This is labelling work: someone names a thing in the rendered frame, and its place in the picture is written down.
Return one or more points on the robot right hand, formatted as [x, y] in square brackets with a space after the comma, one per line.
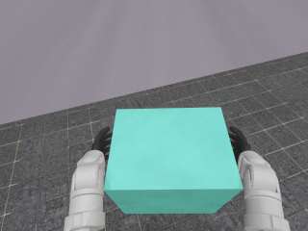
[239, 142]

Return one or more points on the right robot forearm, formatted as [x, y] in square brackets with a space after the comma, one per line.
[262, 196]

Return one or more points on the carton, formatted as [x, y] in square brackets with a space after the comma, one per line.
[171, 161]

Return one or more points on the left robot forearm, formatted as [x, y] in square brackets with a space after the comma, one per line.
[86, 194]

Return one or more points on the robot left hand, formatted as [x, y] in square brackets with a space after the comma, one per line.
[100, 142]

